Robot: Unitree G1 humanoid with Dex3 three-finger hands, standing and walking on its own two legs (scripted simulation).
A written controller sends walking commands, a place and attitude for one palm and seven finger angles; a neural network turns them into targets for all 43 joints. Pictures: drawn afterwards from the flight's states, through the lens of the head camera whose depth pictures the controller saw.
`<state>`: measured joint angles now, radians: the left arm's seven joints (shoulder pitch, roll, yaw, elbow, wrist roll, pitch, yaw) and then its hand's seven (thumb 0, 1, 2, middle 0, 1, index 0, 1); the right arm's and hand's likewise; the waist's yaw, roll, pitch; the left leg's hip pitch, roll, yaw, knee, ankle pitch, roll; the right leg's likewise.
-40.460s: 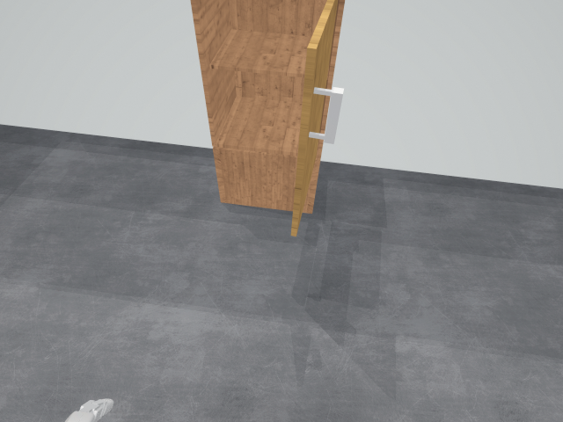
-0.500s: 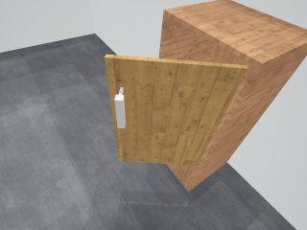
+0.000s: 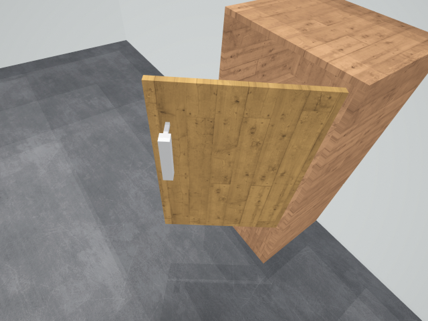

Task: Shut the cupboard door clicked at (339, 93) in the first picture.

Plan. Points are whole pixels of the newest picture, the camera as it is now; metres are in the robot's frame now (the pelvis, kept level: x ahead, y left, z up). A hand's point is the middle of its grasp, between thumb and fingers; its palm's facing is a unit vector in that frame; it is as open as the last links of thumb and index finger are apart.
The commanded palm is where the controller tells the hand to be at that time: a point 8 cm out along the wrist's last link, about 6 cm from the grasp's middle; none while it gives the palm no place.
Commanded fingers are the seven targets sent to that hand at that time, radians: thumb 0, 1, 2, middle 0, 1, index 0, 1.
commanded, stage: look again from close up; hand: left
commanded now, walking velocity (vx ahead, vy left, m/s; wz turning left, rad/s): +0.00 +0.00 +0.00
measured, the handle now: (167, 151) +0.47 +0.14 +0.02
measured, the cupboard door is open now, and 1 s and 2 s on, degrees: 53 53 53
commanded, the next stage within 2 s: raise the hand and make a fist in 0.38 s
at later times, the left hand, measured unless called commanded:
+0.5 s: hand out of the picture +0.00 +0.18 -0.18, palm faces -0.01 -0.98 -0.19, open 7.3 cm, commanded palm +0.08 +0.23 -0.07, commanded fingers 0.00 0.90 0.90 -0.22 -0.32 -0.22 -0.32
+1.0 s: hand out of the picture +0.11 +0.18 -0.06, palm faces +0.23 -0.97 -0.04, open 5.7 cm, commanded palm +0.11 +0.22 -0.04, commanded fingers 0.00 0.90 0.90 -0.68 -0.82 -0.68 -0.82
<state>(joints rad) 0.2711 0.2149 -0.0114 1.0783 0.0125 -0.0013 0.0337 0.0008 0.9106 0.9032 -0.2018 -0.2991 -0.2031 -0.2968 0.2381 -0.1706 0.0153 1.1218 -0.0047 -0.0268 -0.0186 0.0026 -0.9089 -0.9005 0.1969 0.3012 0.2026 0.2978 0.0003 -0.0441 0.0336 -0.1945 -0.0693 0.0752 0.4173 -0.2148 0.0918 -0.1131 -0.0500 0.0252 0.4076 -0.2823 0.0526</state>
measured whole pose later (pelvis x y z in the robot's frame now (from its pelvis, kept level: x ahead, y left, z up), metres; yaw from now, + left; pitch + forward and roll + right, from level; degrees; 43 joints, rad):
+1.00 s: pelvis -0.03 -0.05 -0.10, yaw +4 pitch +11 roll -1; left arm 0.58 0.24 0.20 0.01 -0.33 -0.53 -0.27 0.02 0.90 0.90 -0.51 -0.63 -0.51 -0.63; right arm 0.21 -0.29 -0.04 0.50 0.03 -0.29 -0.03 0.01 -0.91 -0.90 0.20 0.30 0.20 0.30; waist 0.05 -0.03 -0.14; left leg -0.90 -0.04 -0.04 1.22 -0.52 0.02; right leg -0.87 0.05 -0.13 1.18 -0.52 -0.09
